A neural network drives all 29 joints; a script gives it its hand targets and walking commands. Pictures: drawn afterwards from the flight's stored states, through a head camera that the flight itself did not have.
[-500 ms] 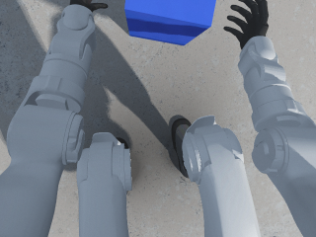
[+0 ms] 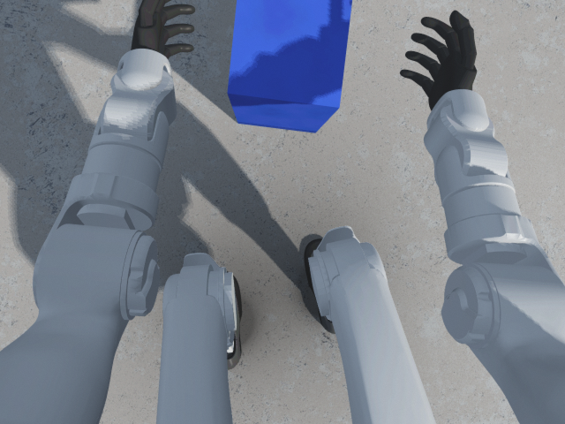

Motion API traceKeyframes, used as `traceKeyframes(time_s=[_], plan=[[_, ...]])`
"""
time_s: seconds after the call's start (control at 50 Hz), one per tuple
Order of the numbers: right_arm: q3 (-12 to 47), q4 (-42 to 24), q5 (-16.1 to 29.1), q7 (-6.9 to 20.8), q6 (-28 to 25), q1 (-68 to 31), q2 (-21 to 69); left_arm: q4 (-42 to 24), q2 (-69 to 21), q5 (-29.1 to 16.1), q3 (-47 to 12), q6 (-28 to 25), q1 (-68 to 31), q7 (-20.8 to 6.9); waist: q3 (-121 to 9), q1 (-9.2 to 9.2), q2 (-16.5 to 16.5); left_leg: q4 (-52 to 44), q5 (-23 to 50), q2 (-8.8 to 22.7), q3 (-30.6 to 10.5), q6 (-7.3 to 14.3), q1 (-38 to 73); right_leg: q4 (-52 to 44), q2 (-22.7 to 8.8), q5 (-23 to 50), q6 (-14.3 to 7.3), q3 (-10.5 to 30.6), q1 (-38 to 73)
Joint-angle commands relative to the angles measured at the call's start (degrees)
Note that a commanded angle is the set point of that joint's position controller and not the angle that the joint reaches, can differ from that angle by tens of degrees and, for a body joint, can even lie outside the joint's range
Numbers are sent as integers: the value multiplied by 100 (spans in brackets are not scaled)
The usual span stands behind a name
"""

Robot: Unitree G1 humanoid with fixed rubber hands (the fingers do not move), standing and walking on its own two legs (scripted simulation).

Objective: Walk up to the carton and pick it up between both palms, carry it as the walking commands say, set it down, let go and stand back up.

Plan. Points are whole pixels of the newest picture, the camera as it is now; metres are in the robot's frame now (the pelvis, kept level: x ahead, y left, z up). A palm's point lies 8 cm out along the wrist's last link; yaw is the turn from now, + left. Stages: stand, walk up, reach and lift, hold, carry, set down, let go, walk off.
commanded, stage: set down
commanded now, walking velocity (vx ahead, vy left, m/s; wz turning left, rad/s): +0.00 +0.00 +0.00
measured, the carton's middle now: (285, 67) +0.60 -0.09 -0.34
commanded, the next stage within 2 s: let go in 0.84 s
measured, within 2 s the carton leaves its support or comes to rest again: neither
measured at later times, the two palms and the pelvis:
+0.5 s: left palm out of the picture +0.56 +0.09 +0.03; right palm (562, 38) +0.46 -0.25 +0.03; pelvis +0.02 +0.00 +0.13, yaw +1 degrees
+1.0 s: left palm out of the picture +0.54 +0.11 +0.11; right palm out of the picture +0.46 -0.24 +0.11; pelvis +0.06 +0.00 +0.23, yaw +1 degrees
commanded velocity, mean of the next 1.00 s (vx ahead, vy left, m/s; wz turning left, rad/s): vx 0.00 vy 0.00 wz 0.00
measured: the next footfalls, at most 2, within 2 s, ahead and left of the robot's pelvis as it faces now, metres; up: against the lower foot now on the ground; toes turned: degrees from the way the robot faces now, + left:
none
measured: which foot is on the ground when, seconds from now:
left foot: down 0.00-1.00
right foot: down 0.00-1.00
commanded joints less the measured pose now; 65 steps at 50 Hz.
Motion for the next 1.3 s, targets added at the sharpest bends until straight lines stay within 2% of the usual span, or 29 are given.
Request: traceKeyframes(time_s=[0.0, 0.24, 0.52, 0.68, 0.76, 0.86, 0.96, 1.02, 1.06, 1.1, 1.16, 1.28], plan=[[-97, -698, -93, 12, -67, -932, -510, -630, 386, 91, 129, -85, -1340, -39, -6234, -283, 339, -1401, 1148, -213, 428, 57, 2635, -1135, 102, 1981, 196, -640, 4181], [-278, -1124, -282, 104, 64, -469, -371, -1089, 260, 306, 291, 68, -981, -120, -6557, -331, 550, -2560, 1495, -292, 411, -1, 3688, -2259, 111, 2296, 238, -672, 4903], [-466, -1419, -623, 297, 68, 53, -212, -1429, -14, 673, 559, 101, -410, -204, -6456, -321, 468, -4204, 1890, -296, 254, -58, 5047, -3795, 75, 2664, 315, -616, 6082], [-544, -1258, -867, 387, -114, 407, 34, -1295, -213, 855, 708, -62, -42, -298, -6141, -279, 432, -5131, 2391, -216, 94, -85, 5762, -4663, 21, 3077, 333, -526, 6600], [-709, -899, -1112, 449, -289, 507, 203, -887, -364, 1042, 921, -223, 109, -353, -5456, -210, 356, -5484, 2354, -148, 33, -115, 5659, -5029, -18, 2944, 340, -533, 6452], [-836, -842, -1387, 540, -426, 739, 167, -924, -596, 1348, 1144, -299, 497, -283, -5620, -131, 390, -5701, 2781, -90, -3, -167, 6011, -5254, 20, 3274, 270, -565, 6725], [-630, -1230, -1483, 709, -440, 1376, 15, -1558, -881, 1484, 1116, -343, 1386, -77, -6299, -70, 295, -5872, 3629, -84, 37, -199, 6519, -5389, 70, 4199, 154, -500, 7622], [-310, -1735, -1458, 886, -410, 2386, -112, -2412, -1109, 1456, 939, -348, 2431, 74, -6912, -20, 233, -6052, 4426, -88, 36, -214, 6924, -5436, 71, 5202, 45, -396, 8535], [-53, -2133, -1355, 1028, -365, 2908, -247, -3077, -1165, 1386, 801, -315, 2952, 171, -7019, 33, 213, -6239, 4620, -94, 37, -209, 7152, -5539, 64, 5487, -16, -324, 9012], [213, -2442, -1214, 1166, -323, 3399, -345, -3649, -1253, 1276, 631, -265, 3464, 226, -6881, 78, 175, -6455, 4499, -107, 53, -194, 7330, -5708, 45, 5452, -52, -241, 9390], [471, -2651, -1022, 1291, -338, 4064, -406, -4028, -1218, 1130, 480, -281, 4162, 124, -6175, 129, -35, -6793, 3875, -115, 99, -187, 7233, -6036, -44, 5222, -55, -78, 10053], [878, -2475, -933, 1377, -443, 5190, -482, -3604, -962, 956, 448, -437, 5533, -122, -4053, 386, -266, -7502, 2502, 31, 88, -63, 7788, -6866, -212, 3399, -6, 71, 10410]])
